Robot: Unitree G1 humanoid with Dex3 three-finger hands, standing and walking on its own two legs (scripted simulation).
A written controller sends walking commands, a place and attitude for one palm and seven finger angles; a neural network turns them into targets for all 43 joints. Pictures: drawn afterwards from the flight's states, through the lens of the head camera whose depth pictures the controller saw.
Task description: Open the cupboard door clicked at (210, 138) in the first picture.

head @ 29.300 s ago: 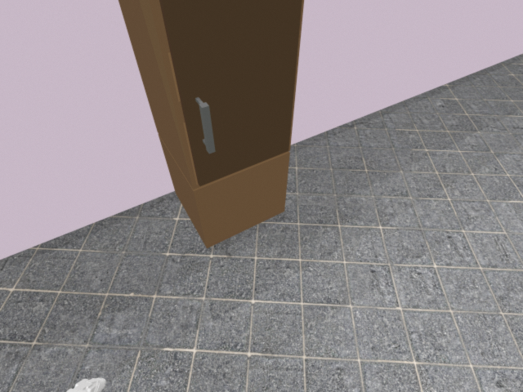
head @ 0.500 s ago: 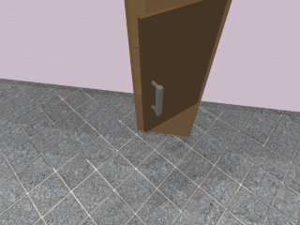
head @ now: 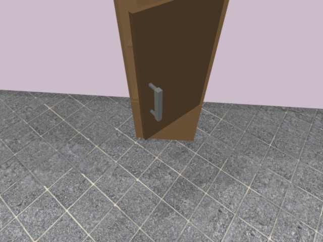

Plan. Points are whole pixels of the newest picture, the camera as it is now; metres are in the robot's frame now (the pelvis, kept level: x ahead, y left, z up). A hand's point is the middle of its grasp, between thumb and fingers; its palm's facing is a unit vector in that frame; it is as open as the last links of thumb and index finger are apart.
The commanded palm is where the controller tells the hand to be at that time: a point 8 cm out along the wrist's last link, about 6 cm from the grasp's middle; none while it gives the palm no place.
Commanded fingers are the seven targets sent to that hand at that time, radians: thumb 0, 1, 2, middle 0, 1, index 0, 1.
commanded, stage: walk to a spot facing it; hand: left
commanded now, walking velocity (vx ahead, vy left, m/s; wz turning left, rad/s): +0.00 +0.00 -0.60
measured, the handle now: (155, 102) +0.60 +0.07 -0.08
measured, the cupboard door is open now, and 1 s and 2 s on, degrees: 44 44 44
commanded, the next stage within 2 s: none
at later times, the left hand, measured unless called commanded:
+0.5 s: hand out of the picture +0.07 +0.16 -0.15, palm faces -0.18 -0.94 -0.30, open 7.3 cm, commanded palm none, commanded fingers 0.00 0.90 0.90 -0.20 -0.30 -0.20 -0.30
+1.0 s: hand (126, 210) +0.23 +0.12 -0.15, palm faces -0.51 -0.82 -0.27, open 7.4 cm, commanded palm none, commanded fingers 0.00 0.90 0.90 -0.20 -0.30 -0.20 -0.30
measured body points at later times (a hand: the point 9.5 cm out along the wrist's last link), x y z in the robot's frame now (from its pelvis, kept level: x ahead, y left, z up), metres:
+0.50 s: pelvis -0.01 -0.04 +0.01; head +0.04 -0.08 +0.45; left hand +0.08 +0.21 -0.12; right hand +0.05 -0.30 -0.14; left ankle +0.01 +0.14 -0.65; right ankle -0.06 -0.07 -0.73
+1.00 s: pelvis +0.02 -0.02 +0.00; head +0.09 -0.06 +0.45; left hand +0.25 +0.17 -0.13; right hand -0.05 -0.28 -0.14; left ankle +0.09 +0.11 -0.73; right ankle -0.05 -0.12 -0.69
